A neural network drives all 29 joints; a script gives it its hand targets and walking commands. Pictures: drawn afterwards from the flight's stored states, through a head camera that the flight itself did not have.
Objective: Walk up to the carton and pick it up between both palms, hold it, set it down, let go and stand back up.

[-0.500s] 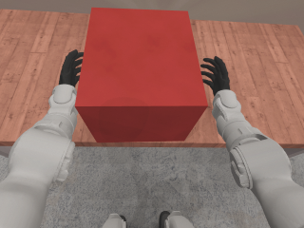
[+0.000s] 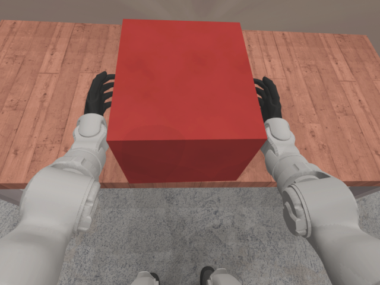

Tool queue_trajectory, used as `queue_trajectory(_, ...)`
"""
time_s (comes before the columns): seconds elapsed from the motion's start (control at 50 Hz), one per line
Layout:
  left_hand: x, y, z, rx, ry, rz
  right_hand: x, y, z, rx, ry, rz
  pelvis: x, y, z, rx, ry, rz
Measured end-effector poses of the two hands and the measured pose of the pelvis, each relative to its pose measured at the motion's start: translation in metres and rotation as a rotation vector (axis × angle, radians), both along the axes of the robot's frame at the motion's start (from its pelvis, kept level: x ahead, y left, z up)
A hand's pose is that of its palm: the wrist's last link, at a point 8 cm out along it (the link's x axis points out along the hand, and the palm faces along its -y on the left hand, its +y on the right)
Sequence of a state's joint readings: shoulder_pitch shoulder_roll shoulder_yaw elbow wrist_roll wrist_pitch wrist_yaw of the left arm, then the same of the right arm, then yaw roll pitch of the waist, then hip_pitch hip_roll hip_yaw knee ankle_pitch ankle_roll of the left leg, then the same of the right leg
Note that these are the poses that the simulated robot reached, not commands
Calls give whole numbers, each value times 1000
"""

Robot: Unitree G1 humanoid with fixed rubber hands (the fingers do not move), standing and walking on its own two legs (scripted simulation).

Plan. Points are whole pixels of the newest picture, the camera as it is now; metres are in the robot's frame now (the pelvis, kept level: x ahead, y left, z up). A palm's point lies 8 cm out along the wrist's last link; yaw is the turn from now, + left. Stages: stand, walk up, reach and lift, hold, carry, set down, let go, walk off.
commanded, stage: reach and lift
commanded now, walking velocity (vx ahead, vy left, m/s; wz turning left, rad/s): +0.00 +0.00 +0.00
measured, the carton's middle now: (183, 104) +0.53 +0.00 -0.01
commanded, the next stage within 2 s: none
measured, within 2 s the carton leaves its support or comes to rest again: leaves its support in 1.92 s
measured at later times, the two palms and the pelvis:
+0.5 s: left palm (98, 112) +0.47 +0.18 +0.05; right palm (270, 118) +0.45 -0.18 +0.05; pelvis +0.00 +0.00 +0.02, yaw +2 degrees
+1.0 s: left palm (98, 113) +0.47 +0.18 +0.04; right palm (269, 121) +0.45 -0.18 +0.04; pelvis +0.04 +0.00 +0.04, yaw +0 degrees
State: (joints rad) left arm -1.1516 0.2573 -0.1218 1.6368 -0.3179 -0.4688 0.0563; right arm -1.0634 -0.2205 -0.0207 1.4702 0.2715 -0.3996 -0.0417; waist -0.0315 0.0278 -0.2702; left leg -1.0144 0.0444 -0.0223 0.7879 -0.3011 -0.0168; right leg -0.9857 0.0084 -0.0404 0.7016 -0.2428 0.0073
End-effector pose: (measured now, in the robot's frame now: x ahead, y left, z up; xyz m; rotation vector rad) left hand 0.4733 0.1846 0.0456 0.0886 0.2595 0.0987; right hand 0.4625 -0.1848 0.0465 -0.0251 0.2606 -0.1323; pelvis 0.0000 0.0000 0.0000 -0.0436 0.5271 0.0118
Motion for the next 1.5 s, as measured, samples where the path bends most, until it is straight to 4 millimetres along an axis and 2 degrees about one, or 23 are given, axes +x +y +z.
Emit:
queue_trajectory(0.3, -1, -2, 0, -15, -1, 14, 1, 1, 0, -9, -2, 13, 0, -7, 3, 9, -5, 8)
queue_trajectory(0.46, -1, -2, -1, -47, -10, 1, -6, 1, 1, -9, -23, -3, 2, -6, 14, 11, -45, 23)
queue_trajectory(0.6, -5, -4, 0, -47, -26, -27, -16, 1, -2, -10, -68, -5, 11, 0, 26, 15, -88, 19)
queue_trajectory(0.94, -2, -4, -5, -57, -30, -20, -13, 1, -5, -36, -67, -4, 36, 5, 38, 15, -107, -9)
queue_trajectory(1.14, -4, -4, -3, -28, -44, -24, -15, 1, -5, -36, -91, -7, 33, 3, 38, 14, -92, -12)
queue_trajectory(1.5, -21, 0, -5, -23, -49, 8, -21, 4, -6, -42, -95, 20, 20, -1, 37, 19, -72, -12)
